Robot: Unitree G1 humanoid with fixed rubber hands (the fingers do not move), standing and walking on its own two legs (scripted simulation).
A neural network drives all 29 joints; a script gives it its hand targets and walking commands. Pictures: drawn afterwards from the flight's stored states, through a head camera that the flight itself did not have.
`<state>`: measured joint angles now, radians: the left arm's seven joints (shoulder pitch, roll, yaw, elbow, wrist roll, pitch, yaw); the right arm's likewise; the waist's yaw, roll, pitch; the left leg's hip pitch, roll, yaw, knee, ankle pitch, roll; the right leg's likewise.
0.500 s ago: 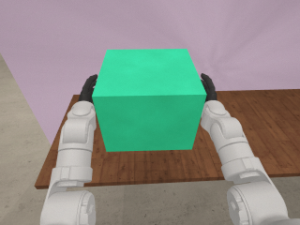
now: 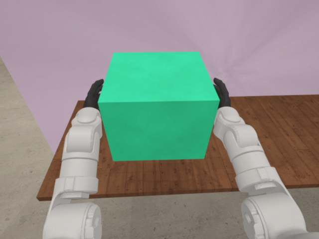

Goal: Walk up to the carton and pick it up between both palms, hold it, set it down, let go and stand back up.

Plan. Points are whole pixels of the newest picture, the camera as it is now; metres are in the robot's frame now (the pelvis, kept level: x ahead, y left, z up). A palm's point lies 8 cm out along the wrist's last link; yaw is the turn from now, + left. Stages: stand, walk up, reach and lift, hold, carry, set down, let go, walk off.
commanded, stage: hold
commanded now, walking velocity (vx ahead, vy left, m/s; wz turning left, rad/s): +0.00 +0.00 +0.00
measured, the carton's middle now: (157, 104) +0.40 +0.00 +0.17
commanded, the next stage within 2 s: set down in 0.18 s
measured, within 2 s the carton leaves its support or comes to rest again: neither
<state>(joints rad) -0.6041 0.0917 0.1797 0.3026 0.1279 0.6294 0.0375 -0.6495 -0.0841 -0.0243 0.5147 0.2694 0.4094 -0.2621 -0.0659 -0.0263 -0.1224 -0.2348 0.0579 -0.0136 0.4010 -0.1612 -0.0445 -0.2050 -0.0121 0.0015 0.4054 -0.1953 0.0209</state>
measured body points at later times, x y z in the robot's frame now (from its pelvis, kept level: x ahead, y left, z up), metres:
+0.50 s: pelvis +0.00 +0.00 +0.00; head -0.04 +0.02 +0.45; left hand +0.40 +0.16 +0.16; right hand +0.39 -0.16 +0.17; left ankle +0.03 +0.15 -0.74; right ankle +0.01 -0.13 -0.74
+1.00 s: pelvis +0.02 +0.01 +0.00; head +0.04 +0.05 +0.45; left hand +0.44 +0.17 +0.12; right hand +0.41 -0.15 +0.12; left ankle +0.03 +0.15 -0.74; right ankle +0.01 -0.13 -0.74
